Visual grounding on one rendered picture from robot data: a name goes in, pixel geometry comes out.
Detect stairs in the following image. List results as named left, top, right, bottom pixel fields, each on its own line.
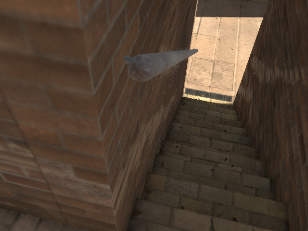
left=127, top=93, right=290, bottom=231

